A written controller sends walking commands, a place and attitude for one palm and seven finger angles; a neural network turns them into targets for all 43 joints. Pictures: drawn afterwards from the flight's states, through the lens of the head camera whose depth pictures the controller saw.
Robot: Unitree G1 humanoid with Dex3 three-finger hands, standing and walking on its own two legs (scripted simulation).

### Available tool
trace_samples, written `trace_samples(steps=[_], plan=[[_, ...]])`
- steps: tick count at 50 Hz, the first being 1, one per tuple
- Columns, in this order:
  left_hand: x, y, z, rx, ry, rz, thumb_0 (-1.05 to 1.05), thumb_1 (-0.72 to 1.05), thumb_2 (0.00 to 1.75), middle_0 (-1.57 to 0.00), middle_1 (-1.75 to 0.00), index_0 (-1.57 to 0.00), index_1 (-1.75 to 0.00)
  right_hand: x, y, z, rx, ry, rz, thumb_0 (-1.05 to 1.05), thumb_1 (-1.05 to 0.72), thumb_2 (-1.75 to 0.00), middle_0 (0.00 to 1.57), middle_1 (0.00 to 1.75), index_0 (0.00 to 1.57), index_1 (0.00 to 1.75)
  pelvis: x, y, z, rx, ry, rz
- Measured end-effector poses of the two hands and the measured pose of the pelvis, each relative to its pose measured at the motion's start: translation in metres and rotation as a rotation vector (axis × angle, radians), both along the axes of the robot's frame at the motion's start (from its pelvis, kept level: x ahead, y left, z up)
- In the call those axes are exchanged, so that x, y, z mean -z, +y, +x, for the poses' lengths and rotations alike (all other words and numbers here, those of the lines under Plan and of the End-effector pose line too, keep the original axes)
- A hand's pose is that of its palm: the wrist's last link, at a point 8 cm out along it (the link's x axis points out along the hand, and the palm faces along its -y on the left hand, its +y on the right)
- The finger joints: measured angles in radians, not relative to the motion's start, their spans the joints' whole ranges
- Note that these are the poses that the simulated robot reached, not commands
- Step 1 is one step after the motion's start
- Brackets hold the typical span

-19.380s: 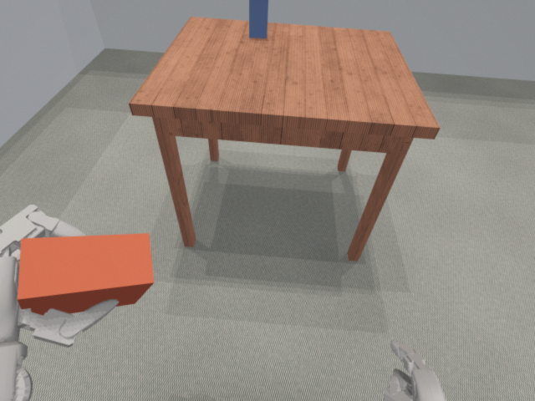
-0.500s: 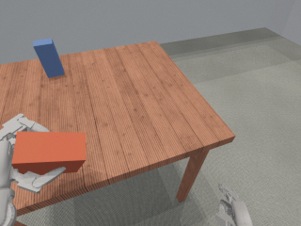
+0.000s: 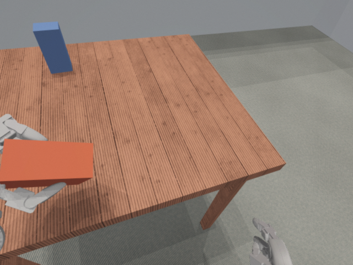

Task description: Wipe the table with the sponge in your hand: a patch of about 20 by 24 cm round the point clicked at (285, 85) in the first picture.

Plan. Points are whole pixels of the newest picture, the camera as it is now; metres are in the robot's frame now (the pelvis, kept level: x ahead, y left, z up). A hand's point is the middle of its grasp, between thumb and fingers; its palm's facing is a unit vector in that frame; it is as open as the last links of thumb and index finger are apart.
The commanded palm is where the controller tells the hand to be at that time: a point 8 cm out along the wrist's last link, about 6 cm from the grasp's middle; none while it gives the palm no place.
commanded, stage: come to a stop and stand still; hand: left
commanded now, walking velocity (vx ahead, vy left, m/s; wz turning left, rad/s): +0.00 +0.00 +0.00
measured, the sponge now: (60, 165) +0.24 +0.23 +0.14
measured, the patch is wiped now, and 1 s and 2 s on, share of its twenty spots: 0.00 0.00 0.00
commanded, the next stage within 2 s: look again from close up in 0.74 s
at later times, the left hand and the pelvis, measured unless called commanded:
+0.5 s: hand (28, 175) +0.21 +0.26 +0.16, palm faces +0.37 -0.85 -0.36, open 10.0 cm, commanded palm +0.15 +0.29 +0.18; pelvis -0.01 +0.01 +0.00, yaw +0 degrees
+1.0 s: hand (40, 179) +0.21 +0.24 +0.16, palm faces +0.36 -0.85 -0.38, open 10.0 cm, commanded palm +0.15 +0.27 +0.18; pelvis -0.01 +0.00 +0.00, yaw +0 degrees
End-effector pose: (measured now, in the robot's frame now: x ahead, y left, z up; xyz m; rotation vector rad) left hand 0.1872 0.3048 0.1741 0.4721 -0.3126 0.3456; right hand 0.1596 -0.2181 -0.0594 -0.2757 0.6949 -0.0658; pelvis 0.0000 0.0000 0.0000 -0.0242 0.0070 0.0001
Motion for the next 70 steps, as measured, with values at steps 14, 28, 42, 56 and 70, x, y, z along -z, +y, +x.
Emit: trace_samples(steps=[14,28,42,56,70], plan=[[0.015,-0.001,-0.003,0.035,0.078,-0.048,0.0,-0.5,1.02,-0.76,-1.32,-0.77,-1.31,-0.01,0.023,0.023,-0.014,-0.064,0.023,0.01,-0.9,-0.89,0.21,0.3,0.21,0.3,-0.001,0.014,-0.001,0.008,-0.004,-0.001],[0.004,-0.008,-0.02,0.006,0.055,-0.04,0.0,-0.5,1.02,-0.76,-1.32,-0.77,-1.32,0.003,0.013,-0.007,0.008,-0.005,0.034,0.01,-0.9,-0.89,0.21,0.3,0.21,0.3,-0.003,0.009,-0.014,0.008,-0.015,0.0],[0.005,-0.023,-0.021,0.024,0.06,-0.051,0.0,-0.49,1.02,-0.75,-1.32,-0.77,-1.32,-0.002,-0.013,-0.015,0.042,-0.015,-0.002,0.02,-0.9,-0.89,0.21,0.3,0.21,0.3,-0.003,-0.001,-0.016,0.005,-0.018,0.0],[0.013,-0.024,-0.017,-0.015,0.107,-0.078,0.0,-0.49,1.02,-0.75,-1.33,-0.77,-1.32,-0.002,-0.012,0.0,0.029,-0.03,0.02,0.01,-0.9,-0.89,0.21,0.3,0.21,0.3,-0.005,-0.007,-0.01,0.005,-0.009,0.002],[0.004,-0.027,-0.006,0.007,0.081,-0.054,0.0,-0.49,1.02,-0.75,-1.33,-0.77,-1.32,-0.003,-0.013,0.01,0.03,-0.017,0.02,0.01,-0.9,-0.89,0.21,0.3,0.21,0.3,-0.005,-0.012,-0.001,0.005,-0.004,0.009]])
